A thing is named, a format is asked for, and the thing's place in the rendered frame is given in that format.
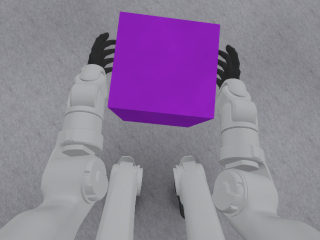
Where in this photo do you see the left robot upper arm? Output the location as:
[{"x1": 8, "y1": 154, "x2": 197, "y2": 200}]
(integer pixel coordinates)
[{"x1": 0, "y1": 155, "x2": 109, "y2": 240}]

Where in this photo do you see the robot left thigh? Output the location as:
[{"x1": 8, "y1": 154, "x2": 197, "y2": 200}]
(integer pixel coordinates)
[{"x1": 95, "y1": 161, "x2": 143, "y2": 240}]

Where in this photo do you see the right robot hand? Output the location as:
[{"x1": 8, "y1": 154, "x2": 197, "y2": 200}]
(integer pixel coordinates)
[{"x1": 216, "y1": 45, "x2": 241, "y2": 89}]

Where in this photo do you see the left robot hand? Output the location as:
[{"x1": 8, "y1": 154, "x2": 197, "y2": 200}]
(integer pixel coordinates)
[{"x1": 87, "y1": 32, "x2": 116, "y2": 74}]

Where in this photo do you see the robot left forearm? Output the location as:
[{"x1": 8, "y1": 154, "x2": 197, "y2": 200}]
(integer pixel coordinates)
[{"x1": 41, "y1": 64, "x2": 108, "y2": 196}]

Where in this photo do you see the robot right forearm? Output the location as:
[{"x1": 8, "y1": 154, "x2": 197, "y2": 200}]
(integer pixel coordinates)
[{"x1": 215, "y1": 78, "x2": 274, "y2": 184}]

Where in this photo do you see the right robot upper arm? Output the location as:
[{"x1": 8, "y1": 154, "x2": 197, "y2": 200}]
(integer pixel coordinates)
[{"x1": 212, "y1": 168, "x2": 320, "y2": 240}]

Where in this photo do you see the carton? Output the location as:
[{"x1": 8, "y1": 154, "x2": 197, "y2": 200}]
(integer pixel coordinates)
[{"x1": 107, "y1": 11, "x2": 220, "y2": 128}]

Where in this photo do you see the robot right foot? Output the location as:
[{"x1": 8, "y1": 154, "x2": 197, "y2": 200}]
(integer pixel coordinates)
[{"x1": 174, "y1": 180, "x2": 185, "y2": 219}]

